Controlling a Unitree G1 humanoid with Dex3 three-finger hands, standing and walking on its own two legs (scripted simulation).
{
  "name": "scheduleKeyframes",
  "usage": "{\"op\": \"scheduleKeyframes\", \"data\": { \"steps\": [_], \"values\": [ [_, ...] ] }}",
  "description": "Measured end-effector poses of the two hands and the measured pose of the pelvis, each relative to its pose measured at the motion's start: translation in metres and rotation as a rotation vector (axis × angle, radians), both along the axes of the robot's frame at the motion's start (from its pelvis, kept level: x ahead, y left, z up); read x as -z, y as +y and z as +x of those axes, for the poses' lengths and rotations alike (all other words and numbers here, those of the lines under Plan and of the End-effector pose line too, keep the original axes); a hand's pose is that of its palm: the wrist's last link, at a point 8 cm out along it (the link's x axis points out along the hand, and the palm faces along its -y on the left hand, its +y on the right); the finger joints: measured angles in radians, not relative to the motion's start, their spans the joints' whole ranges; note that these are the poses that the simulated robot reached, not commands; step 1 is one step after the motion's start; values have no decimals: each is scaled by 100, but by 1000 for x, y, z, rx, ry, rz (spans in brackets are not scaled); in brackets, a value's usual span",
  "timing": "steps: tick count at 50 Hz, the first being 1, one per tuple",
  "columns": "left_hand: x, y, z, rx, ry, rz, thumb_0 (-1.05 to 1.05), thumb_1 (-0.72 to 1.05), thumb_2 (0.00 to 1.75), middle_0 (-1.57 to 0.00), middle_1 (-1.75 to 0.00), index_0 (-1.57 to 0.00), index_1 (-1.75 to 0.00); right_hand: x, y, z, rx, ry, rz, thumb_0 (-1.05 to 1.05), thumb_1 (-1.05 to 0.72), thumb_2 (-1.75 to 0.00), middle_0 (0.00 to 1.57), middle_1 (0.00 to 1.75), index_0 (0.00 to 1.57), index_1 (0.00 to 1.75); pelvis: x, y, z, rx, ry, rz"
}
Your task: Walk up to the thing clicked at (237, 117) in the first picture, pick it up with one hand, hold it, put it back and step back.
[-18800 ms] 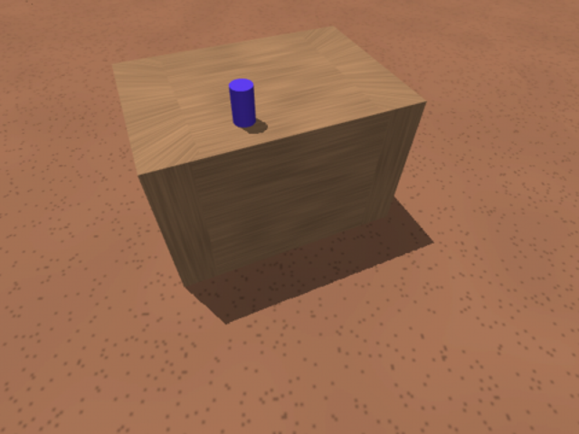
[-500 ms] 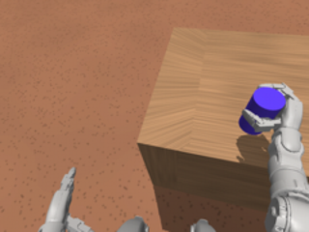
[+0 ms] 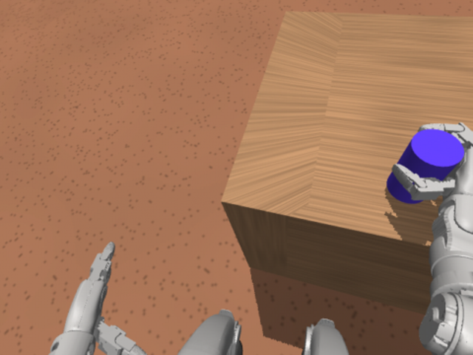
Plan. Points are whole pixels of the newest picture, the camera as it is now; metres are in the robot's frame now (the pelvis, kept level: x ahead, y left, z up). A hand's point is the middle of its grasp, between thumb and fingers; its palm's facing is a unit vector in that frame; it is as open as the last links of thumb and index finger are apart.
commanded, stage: lower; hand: right
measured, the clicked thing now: (420, 168) +0.46 -0.23 -0.01
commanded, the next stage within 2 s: loosen in 0.40 s
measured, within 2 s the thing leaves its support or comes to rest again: rests again in 0.28 s
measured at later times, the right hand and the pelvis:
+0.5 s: hand (422, 164) +0.47 -0.23 -0.01, palm faces +0.24 +0.97 +0.02, open 9.9 cm; pelvis +0.00 +0.00 -0.02, yaw +0 degrees
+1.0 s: hand (425, 161) +0.47 -0.24 -0.01, palm faces +0.24 +0.97 +0.02, open 12.3 cm; pelvis -0.01 +0.00 -0.03, yaw +0 degrees
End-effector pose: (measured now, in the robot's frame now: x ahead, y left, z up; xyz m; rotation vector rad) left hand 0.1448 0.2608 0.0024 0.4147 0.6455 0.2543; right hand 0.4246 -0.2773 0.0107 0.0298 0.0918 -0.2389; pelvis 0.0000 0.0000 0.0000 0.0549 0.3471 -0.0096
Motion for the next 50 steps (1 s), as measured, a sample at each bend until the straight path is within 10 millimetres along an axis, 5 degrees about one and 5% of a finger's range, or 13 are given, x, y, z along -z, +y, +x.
{"op": "scheduleKeyframes", "data": {
  "steps": [31,43,50],
  "values": [
    [6,0,-2,16,-2,34,-1,-53,5,-6,-4,-5,-5,21,-6,12,2,-33,-9,0,41,-113,71,101,76,103,24,1,-4,6,56,22],
    [6,-3,-5,21,-17,31,-1,-52,4,-5,-5,-6,-4,18,-8,12,4,-39,-13,-1,42,-67,83,79,87,80,27,0,-8,8,57,26],
    [5,-4,-7,17,-13,32,-1,-53,6,-6,-5,-6,-5,16,-9,14,4,-41,-9,-1,48,-40,77,61,79,61,26,-2,-8,9,58,27]
  ]
}}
